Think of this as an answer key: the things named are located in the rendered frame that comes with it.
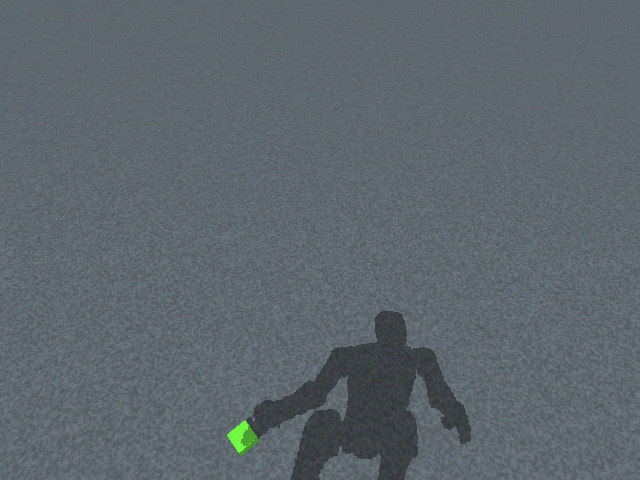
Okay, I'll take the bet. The small box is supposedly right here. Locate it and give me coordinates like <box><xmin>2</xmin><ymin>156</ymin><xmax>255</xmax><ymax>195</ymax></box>
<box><xmin>227</xmin><ymin>420</ymin><xmax>259</xmax><ymax>456</ymax></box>

